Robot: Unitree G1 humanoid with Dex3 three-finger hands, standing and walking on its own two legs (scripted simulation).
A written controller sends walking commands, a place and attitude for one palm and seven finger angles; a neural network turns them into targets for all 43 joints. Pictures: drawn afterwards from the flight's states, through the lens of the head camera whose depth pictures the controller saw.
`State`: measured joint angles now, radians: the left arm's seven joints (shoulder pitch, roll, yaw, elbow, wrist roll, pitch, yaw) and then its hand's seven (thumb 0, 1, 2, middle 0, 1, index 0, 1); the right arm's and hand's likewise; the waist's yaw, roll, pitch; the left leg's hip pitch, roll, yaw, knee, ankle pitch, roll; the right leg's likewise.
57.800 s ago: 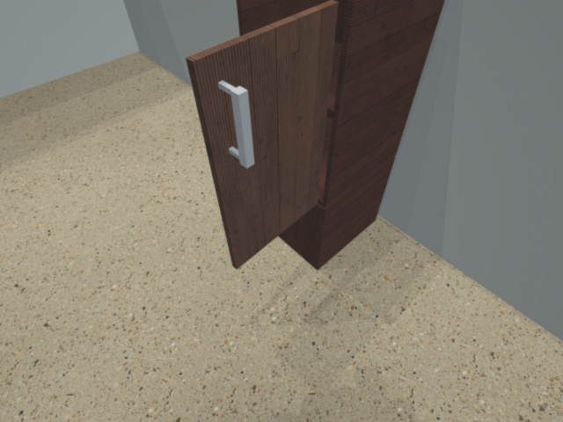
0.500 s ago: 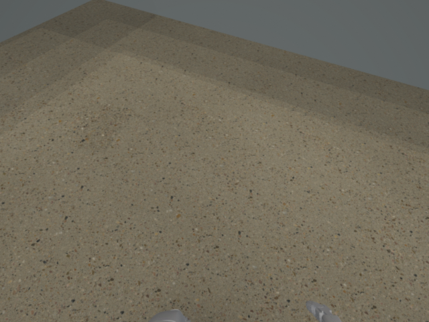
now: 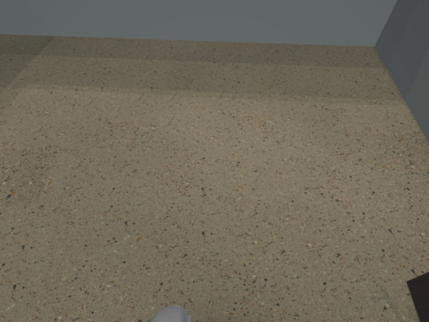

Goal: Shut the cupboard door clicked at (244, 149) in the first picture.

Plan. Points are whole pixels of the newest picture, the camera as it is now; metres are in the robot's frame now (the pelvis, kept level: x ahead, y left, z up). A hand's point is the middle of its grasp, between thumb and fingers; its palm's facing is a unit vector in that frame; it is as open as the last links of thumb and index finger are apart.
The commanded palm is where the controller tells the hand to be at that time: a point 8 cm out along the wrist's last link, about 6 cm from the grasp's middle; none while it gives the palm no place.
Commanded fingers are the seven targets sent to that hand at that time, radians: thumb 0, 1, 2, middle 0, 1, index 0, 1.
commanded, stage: turn to face it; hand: left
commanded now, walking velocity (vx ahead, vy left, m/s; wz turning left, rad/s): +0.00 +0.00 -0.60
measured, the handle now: out of the picture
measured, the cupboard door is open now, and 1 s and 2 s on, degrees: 16 16 16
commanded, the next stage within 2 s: none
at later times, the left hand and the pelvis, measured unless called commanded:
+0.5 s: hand (108, 303) +0.17 +0.25 -0.16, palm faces -0.26 -0.94 -0.21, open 7.4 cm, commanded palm none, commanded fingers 0.00 0.90 0.90 -0.20 -0.30 -0.20 -0.30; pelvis +0.01 +0.07 +0.00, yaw -18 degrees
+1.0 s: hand (156, 303) +0.18 +0.15 -0.16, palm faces -0.55 -0.80 -0.23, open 7.4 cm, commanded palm none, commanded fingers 0.00 0.90 0.90 -0.20 -0.30 -0.20 -0.30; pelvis +0.00 +0.03 +0.00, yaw -35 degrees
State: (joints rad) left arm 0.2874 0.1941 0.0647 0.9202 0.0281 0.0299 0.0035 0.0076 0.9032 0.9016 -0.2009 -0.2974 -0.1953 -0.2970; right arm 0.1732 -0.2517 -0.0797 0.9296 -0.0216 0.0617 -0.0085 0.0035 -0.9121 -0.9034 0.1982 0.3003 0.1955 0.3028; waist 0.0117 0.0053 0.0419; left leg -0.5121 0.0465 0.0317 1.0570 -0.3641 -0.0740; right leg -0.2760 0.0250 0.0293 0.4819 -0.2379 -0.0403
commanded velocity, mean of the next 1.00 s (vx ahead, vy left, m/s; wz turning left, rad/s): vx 0.00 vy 0.00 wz -0.60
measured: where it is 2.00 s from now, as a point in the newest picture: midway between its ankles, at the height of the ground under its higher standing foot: outside the picture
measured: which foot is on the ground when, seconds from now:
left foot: up 0.00-0.20, down 0.22-0.72, up 0.74-1.00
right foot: down 0.00-0.22, up 0.24-0.70, down 0.72-1.00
